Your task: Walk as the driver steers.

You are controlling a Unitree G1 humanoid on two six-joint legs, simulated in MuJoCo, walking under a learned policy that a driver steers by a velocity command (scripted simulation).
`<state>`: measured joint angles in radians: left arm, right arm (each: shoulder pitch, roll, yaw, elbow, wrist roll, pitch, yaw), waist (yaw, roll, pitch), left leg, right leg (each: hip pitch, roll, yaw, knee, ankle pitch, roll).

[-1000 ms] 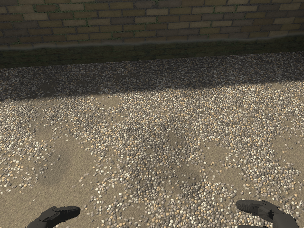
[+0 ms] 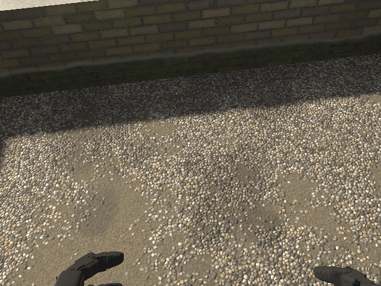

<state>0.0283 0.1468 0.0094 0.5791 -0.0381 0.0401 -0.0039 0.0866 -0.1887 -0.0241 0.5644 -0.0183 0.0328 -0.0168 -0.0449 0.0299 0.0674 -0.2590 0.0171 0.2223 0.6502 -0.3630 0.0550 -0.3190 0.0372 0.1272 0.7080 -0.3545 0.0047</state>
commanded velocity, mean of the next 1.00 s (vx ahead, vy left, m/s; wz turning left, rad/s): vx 1.00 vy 0.00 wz -0.04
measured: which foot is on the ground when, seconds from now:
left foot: down 0.00-1.00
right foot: down 0.00-1.00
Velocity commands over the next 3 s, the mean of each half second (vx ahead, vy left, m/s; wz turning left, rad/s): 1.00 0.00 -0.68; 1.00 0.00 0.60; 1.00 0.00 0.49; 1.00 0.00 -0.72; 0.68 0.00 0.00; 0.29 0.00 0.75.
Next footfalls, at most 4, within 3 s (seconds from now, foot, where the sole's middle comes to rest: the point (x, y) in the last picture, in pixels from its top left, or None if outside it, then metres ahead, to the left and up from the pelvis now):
2.70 left None -0.03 0.03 -0.76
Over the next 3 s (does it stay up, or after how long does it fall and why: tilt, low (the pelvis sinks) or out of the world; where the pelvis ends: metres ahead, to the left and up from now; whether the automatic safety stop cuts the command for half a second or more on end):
stays up -0.05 -0.05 0.01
